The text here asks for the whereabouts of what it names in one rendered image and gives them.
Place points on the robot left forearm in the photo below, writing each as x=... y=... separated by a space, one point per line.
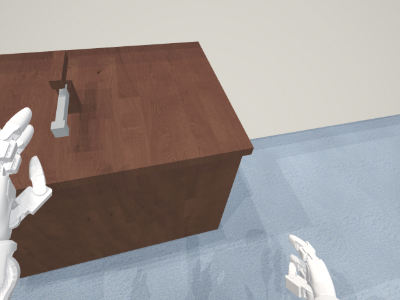
x=9 y=269

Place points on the counter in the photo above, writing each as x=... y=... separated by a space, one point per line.
x=153 y=149

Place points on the tap lever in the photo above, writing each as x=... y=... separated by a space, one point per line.
x=59 y=127

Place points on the right robot hand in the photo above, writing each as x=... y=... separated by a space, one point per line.
x=314 y=279

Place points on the left robot hand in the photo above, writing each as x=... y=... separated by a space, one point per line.
x=14 y=137

